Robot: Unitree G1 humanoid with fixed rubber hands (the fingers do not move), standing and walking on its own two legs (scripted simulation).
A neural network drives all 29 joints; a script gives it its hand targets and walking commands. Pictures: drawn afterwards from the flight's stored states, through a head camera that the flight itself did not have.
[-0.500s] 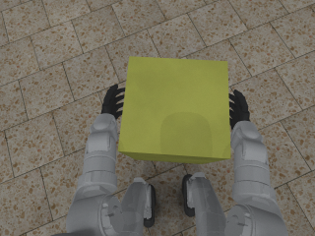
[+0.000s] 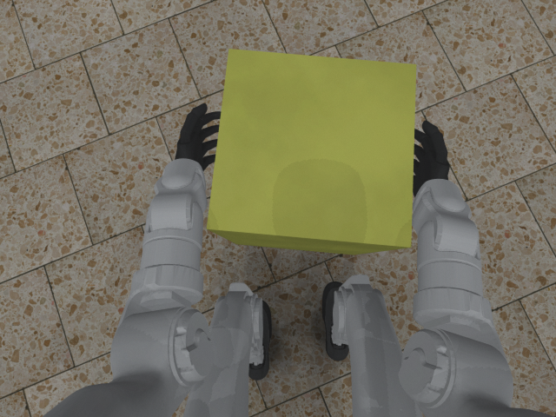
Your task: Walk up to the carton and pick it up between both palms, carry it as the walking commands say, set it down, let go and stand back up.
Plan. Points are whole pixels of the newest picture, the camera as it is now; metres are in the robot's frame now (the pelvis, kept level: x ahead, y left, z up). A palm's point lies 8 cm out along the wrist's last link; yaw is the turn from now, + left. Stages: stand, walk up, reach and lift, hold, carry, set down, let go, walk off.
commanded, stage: set down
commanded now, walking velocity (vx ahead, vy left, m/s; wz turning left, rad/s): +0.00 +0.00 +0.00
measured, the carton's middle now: (305, 175) +0.45 -0.02 -0.18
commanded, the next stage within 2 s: none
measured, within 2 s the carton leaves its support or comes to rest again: rests again in 1.86 s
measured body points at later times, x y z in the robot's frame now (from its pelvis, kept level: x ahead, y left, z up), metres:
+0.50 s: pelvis -0.02 -0.01 -0.07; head +0.28 -0.01 +0.27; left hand +0.50 +0.13 -0.17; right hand +0.46 -0.20 -0.18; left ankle +0.07 +0.09 -0.56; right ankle +0.11 -0.12 -0.56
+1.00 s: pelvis -0.02 -0.01 -0.13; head +0.32 +0.00 +0.16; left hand +0.53 +0.13 -0.26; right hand +0.48 -0.20 -0.27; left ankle +0.07 +0.09 -0.56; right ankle +0.11 -0.12 -0.56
